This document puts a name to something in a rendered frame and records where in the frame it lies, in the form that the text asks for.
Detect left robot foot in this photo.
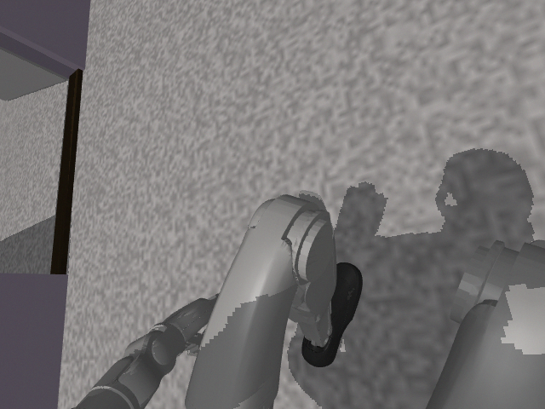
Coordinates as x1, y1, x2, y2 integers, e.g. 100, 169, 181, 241
301, 262, 363, 367

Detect left robot hand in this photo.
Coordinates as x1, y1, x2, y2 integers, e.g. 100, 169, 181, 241
162, 293, 219, 356

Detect left robot arm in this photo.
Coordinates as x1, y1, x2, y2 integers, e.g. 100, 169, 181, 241
72, 323, 186, 409

